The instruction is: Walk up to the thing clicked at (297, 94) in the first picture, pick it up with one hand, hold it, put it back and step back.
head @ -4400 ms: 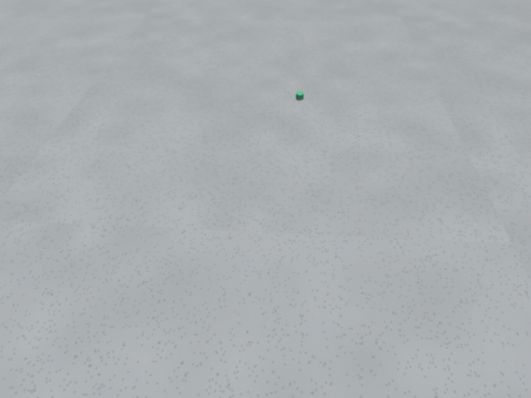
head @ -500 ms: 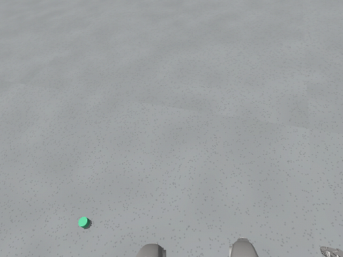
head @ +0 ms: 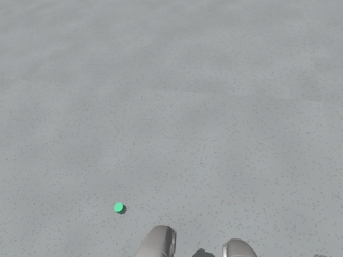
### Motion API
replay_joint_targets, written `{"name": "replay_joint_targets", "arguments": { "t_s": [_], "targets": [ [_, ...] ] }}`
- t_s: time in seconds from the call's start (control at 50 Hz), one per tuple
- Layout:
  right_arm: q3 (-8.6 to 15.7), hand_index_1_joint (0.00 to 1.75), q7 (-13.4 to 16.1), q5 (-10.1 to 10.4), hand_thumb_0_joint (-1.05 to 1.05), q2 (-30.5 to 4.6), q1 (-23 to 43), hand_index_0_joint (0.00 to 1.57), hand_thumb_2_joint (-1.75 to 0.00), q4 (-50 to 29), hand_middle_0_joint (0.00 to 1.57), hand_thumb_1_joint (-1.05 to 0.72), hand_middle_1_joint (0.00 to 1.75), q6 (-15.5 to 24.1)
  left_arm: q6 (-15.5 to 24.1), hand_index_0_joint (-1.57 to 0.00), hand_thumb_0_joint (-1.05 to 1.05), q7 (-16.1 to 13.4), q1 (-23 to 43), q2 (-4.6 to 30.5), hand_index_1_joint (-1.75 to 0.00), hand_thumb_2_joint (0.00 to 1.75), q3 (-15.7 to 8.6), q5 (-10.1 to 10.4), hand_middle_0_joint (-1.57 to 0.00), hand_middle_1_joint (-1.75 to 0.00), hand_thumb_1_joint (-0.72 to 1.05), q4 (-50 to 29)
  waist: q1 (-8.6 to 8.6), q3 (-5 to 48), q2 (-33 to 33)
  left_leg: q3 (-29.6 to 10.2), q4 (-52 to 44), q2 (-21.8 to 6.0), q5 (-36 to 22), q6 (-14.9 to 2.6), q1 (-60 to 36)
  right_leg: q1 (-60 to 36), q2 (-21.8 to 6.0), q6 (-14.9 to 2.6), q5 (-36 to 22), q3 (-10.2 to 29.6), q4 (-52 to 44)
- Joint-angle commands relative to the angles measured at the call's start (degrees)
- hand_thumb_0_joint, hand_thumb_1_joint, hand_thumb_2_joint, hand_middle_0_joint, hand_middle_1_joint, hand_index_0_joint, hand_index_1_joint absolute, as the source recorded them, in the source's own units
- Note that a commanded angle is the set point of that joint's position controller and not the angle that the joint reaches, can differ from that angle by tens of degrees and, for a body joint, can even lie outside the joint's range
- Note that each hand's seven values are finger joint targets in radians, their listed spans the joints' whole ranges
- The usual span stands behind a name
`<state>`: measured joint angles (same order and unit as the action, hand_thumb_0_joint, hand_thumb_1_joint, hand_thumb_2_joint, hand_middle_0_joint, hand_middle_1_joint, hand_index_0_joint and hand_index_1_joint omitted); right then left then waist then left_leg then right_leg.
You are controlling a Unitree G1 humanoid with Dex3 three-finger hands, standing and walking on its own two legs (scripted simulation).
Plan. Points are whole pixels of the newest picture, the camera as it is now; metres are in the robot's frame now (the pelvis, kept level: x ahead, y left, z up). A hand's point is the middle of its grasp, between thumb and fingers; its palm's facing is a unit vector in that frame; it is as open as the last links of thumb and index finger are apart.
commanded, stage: walk up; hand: left
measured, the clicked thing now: (119, 207) +0.43 +0.44 -0.72
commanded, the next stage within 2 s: none
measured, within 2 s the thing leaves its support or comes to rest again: neither
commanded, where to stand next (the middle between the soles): +0.00 +0.27 m, yaw -10 degrees
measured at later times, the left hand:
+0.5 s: hand out of the picture -0.03 +0.54 -0.12, palm faces -0.12 -0.82 -0.56, open 7.4 cm
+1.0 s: hand out of the picture -0.01 +0.65 -0.13, palm faces -0.19 -0.91 -0.38, open 7.4 cm
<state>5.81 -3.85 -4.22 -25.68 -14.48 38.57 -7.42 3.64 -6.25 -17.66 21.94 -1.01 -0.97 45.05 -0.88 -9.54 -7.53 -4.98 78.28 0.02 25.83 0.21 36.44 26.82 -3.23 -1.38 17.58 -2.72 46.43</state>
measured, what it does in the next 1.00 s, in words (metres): steps to the left: left foot, then right foot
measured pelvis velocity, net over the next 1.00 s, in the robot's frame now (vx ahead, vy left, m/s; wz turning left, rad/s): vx -0.12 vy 0.37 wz -0.18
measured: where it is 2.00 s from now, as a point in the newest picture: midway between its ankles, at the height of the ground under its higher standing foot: outside the picture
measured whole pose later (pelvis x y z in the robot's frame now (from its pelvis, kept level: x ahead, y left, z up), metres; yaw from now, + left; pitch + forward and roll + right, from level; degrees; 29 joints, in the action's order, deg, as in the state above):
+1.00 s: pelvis -0.12 +0.37 +0.03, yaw -11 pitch -3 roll +0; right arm 3.5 1.2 -2.1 -23.4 -21.2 55.6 4.1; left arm -2.5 2.6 -13.8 27.3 -6.0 -1.7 55.3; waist -1.5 -4.2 4.1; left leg 3.2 37.1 -1.8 20.5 -0.8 13.9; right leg 31.5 -0.3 -0.1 16.4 7.8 62.0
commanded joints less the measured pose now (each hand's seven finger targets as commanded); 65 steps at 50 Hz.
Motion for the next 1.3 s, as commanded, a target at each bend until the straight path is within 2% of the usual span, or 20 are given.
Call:
{"name": "replay_joint_targets", "arguments": {
  "t_s": [0.0,0.08,0.14,0.18,0.2,0.26,0.4,0.42,0.44,0.48,0.66,0.7,0.72,0.8,1.0,1.16,1.18,1.22,1.24,1.28],
  "targets": [
    [4.85,0.3,-0.2,0.64,0.0,-10.91,-0.8,0.2,-0.9,-5.68,0.2,-0.9,0.3,1.47,0.93,-0.2,0.0,-1.04,-2.0,22.52,-0.3,0.9,-8.35,-1.22,-0.2,-0.3,0.9,-3.44,0.13,8.44,14.63,0.26,-5.65,-4.55,-1.71,0.7,-0.88,-2.37,-11.27,-10.74,6.21,15.75,-17.26],
    [5.01,0.3,-0.63,0.59,0.0,-10.86,1.93,0.2,-0.9,-5.49,0.2,-0.9,0.3,1.52,0.57,-0.2,0.0,-0.62,-3.75,25.86,-0.3,0.9,-9.67,-2.07,-0.2,-0.3,0.9,-2.39,2.65,9.07,19.64,4.62,-20.53,-4.62,7.5,-0.55,-6.06,-0.81,-11.82,-10.92,8.0,17.43,-16.19],
    [5.96,0.3,-0.65,0.3,0.0,-11.32,-9.11,0.2,-0.9,-0.83,0.2,-0.9,0.3,2.08,-0.61,-0.2,0.0,-0.59,0.13,23.35,-0.3,0.9,-8.52,-1.28,-0.2,-0.3,0.9,-2.3,-3.23,13.23,13.43,7.84,-35.74,-0.73,2.14,-2.11,-22.04,8.08,-6.65,-5.16,8.62,9.77,-6.07],
    [7.4,0.3,0.33,0.31,0.0,-22.06,-7.82,0.2,-0.9,-2.31,0.2,-0.9,0.3,2.76,-0.85,-0.2,0.0,-2.13,5.69,16.27,-0.3,0.9,-6.42,-0.12,-0.2,-0.3,0.9,-3.34,-7.3,7.31,-15.07,-25.19,-56.19,-17.42,5.97,-12.16,-13.83,22.75,9.14,-0.4,19.86,0.89,23.7],
    [7.11,0.3,0.96,0.67,0.0,-23.09,-0.38,0.2,-0.9,-2.99,0.2,-0.9,0.3,3.04,-0.52,-0.2,0.0,-2.86,9.08,17.84,-0.3,0.9,-6.34,-0.38,-0.2,-0.3,0.9,-3.07,-6.04,2.5,-12.18,-32.05,-60.64,-21.76,9.59,-18.31,-3.81,19.49,6.08,-1.65,18.28,5.32,30.43],
    [4.97,0.3,2.22,-0.07,0.0,-15.82,5.48,0.2,-0.9,-4.67,0.2,-0.9,0.3,3.47,-0.55,-0.2,0.0,-1.71,-0.5,17.87,-0.3,0.9,-6.98,2.09,-0.2,-0.3,0.9,3.11,-1.08,2.41,-3.54,-15.78,-51.03,-13.91,-1.03,-11.09,-6.54,14.92,5.02,-1.62,9.97,5.66,30.79],
    [3.03,0.3,1.14,0.01,0.0,-10.02,4.61,0.2,-0.9,-5.93,0.2,-0.9,0.3,2.1,0.5,-0.2,0.0,-1.04,-10.7,13.93,-0.3,0.9,-6.47,1.71,-0.2,-0.3,0.9,4.98,3.15,9.98,-2.24,-4.49,-36.92,-10.49,-26.16,-10.37,-13.71,-10.47,2.08,-1.74,1.11,0.2,-9.69],
    [2.08,0.3,1.3,1.17,0.0,-7.35,1.94,0.2,-0.9,-5.16,0.2,-0.9,0.3,2.1,0.94,-0.2,0.0,-1.15,-11.65,15.11,-0.3,0.9,-6.85,0.39,-0.2,-0.3,0.9,4.82,3.79,12.29,2.29,-3.23,-31.24,-8.42,-20.26,-7.4,-8.8,-20.07,0.17,-2.59,-0.81,5.74,-16.06],
    [1.35,0.3,1.49,2.1,0.0,-4.72,-2.13,0.2,-0.9,-4.53,0.2,-0.9,0.3,2.62,1.24,-0.2,0.0,-1.05,-9.66,19.67,-0.3,0.9,-8.1,-0.93,-0.2,-0.3,0.9,2.55,3.49,13.01,15.14,-0.23,-21.68,-2.91,-3.94,-2.6,3.68,-28.78,-10.11,-7.32,-0.42,26.3,-18.7],
    [3.02,0.3,3.25,1.27,0.0,-9.94,0.27,0.2,-0.9,-4.7,0.2,-0.9,0.3,2.08,1.05,-0.2,0.0,-1.47,-1.13,23.66,-0.3,0.9,-8.64,-1.0,-0.2,-0.3,0.9,-0.49,2.4,12.54,12.1,-7.15,-5.46,-3.1,10.02,-1.73,4.63,-15.62,-27.21,-19.3,-3.31,42.75,-22.21],
    [2.93,0.3,3.42,2.91,0.0,-8.84,-11.67,0.2,-0.9,9.76,0.2,-0.9,0.3,7.73,-2.35,-0.2,0.0,3.84,5.77,13.52,-0.3,0.9,-5.82,-2.37,-0.2,-0.3,0.9,0.33,-2.46,8.26,9.89,9.29,-45.06,2.95,-0.88,1.17,-28.08,8.32,-0.61,-6.14,28.16,7.21,-1.81],
    [4.09,0.3,4.8,1.55,0.0,-19.02,-8.82,0.2,-0.9,7.26,0.2,-0.9,0.3,9.82,-3.19,-0.2,0.0,4.24,4.5,9.99,-0.3,0.9,-4.8,-1.34,-0.2,-0.3,0.9,-0.71,-1.7,3.3,-0.66,-37.97,-63.22,-22.53,31.95,-11.52,-22.78,24.07,5.54,-1.11,16.32,8.07,18.09],
    [4.24,0.3,5.11,2.68,0.0,-21.59,-2.82,0.2,-0.9,7.01,0.2,-0.9,0.3,10.45,-2.6,-0.2,0.0,4.13,11.19,15.14,-0.3,0.9,-5.48,-2.1,-0.2,-0.3,0.9,-0.32,-2.7,-3.58,3.63,-47.15,-67.93,-27.68,35.55,-17.17,-14.84,24.47,0.84,-0.77,13.26,13.71,19.42],
    [2.9,0.3,6.26,2.71,0.0,-17.02,-2.54,0.2,-0.9,10.39,0.2,-0.9,0.3,12.71,-3.43,-0.2,0.0,6.41,3.07,15.62,-0.3,0.9,-7.17,-0.69,-0.2,-0.3,0.9,6.56,0.65,-0.36,2.37,-22.45,-61.21,-16.75,17.04,-7.38,-17.14,15.48,0.48,0.1,1.54,13.22,19.99],
    [2.05,0.3,6.13,2.73,0.0,-14.82,-6.83,0.2,-0.9,12.48,0.2,-0.9,0.3,13.83,-4.28,-0.2,0.0,9.02,8.94,13.77,-0.3,0.9,-6.43,-0.45,-0.2,-0.3,0.9,5.17,-1.99,2.66,-1.43,-11.16,-62.19,-15.95,3.47,-9.5,-30.85,14.02,1.07,2.1,-0.04,10.21,9.32],
    [0.45,0.3,5.24,3.73,0.0,-14.14,-5.31,0.2,-0.9,11.05,0.2,-0.9,0.3,11.39,-2.24,-0.2,0.0,8.18,6.85,10.24,-0.3,0.9,-4.89,0.14,-0.2,-0.3,0.9,7.03,0.67,8.98,-3.18,3.72,-44.22,-12.48,-36.6,-8.38,-26.51,-11.97,3.26,-0.83,-4.04,-1.6,-17.56],
    [-0.72,0.3,5.33,4.25,0.0,-11.3,-5.44,0.2,-0.9,10.49,0.2,-0.9,0.3,11.23,-1.95,-0.2,0.0,7.67,3.43,12.31,-0.3,0.9,-5.63,-0.02,-0.2,-0.3,0.9,8.37,2.51,11.88,1.9,5.97,-37.01,-9.64,-36.04,-5.92,-22.98,-20.34,3.81,-1.75,-6.94,-0.06,-19.63],
    [-2.89,0.3,5.76,5.35,0.0,-5.77,-6.4,0.2,-0.9,8.25,0.2,-0.9,0.3,11.47,-1.53,-0.2,0.0,6.72,0.14,20.8,-0.3,0.9,-7.64,-0.13,-0.2,-0.3,0.9,7.18,4.57,15.63,21.42,7.06,-18.82,1.25,-1.88,-1.53,-3.25,-31.12,-15.43,-10.89,-8.29,31.71,-25.25],
    [-1.33,0.3,6.79,4.98,0.0,-9.96,-2.34,0.2,-0.9,9.1,0.2,-0.9,0.3,10.83,-1.84,-0.2,0.0,6.8,1.88,21.47,-0.3,0.9,-7.58,0.19,-0.2,-0.3,0.9,6.52,5.74,13.08,18.57,2.29,-14.43,0.03,11.67,-1.68,-3.38,-26.01,-20.35,-17.39,-9.43,34.87,-25.35],
    [-1.1,0.3,6.68,5.31,0.0,-11.32,-4.85,0.2,-0.9,11.47,0.2,-0.9,0.3,11.02,-2.44,-0.2,0.0,6.42,7.12,16.73,-0.3,0.9,-6.01,0.91,-0.2,-0.3,0.9,4.99,2.23,9.74,14.3,1.1,-15.39,-1.67,8.82,-1.6,-4.41,-21.12,-14.21,-14.64,-12.22,21.86,-21.94]
  ]
}}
